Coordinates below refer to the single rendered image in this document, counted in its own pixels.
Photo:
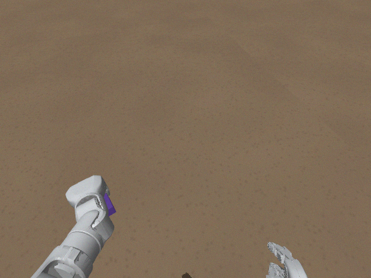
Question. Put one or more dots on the left robot arm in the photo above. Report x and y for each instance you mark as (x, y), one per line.
(74, 258)

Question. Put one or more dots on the small box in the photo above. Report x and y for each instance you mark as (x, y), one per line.
(111, 209)

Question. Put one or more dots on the left robot hand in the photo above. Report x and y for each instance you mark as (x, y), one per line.
(94, 184)

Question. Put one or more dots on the right robot hand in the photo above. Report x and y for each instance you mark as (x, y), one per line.
(292, 267)

